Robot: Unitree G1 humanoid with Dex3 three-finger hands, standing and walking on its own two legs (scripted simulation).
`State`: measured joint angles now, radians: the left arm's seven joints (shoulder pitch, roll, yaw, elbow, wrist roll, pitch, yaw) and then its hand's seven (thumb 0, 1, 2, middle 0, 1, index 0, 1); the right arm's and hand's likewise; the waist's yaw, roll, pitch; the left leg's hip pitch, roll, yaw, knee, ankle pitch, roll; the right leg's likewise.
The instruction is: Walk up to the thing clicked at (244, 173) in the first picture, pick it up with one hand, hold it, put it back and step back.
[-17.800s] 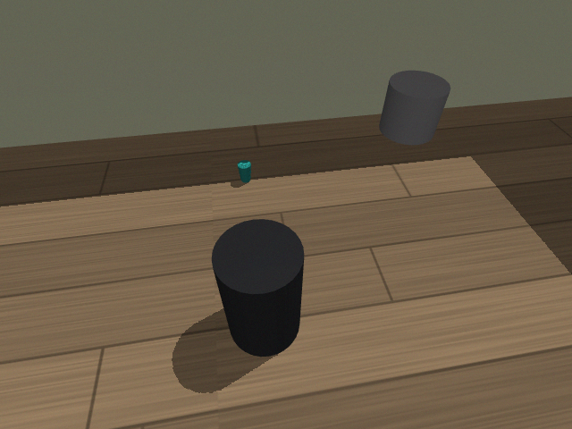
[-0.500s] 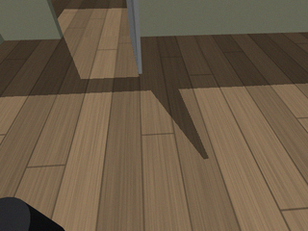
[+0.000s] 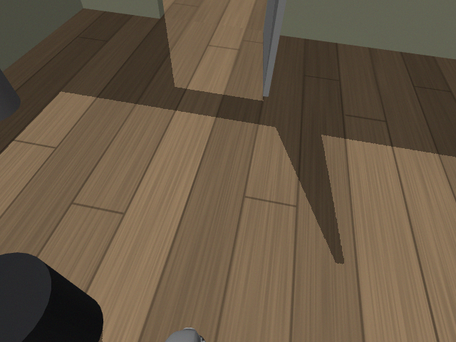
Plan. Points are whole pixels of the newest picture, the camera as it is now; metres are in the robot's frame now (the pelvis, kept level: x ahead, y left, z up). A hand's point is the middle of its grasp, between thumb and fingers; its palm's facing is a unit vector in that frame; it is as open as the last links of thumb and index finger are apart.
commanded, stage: walk up
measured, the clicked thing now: out of the picture +0.32 +1.44 -0.70
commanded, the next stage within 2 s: stand in 1.30 s
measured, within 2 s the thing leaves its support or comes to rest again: neither
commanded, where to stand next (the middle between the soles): +0.06 -0.01 m, yaw +14 degrees
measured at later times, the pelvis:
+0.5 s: pelvis +0.04 -0.03 -0.01, yaw +10 degrees
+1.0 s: pelvis +0.02 -0.02 +0.00, yaw +15 degrees
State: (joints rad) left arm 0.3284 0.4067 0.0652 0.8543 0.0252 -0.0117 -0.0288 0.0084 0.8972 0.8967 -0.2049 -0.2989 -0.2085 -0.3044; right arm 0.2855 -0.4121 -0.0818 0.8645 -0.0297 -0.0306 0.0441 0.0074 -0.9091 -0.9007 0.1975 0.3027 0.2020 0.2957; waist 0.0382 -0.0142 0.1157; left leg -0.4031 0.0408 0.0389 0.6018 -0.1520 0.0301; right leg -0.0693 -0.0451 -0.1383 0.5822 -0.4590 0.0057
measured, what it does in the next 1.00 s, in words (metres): steps on the spot, turning left: right foot, then left foot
